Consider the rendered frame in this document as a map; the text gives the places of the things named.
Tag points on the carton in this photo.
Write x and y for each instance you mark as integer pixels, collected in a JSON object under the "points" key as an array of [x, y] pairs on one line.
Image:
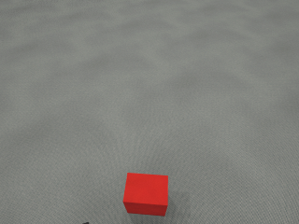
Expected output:
{"points": [[146, 194]]}

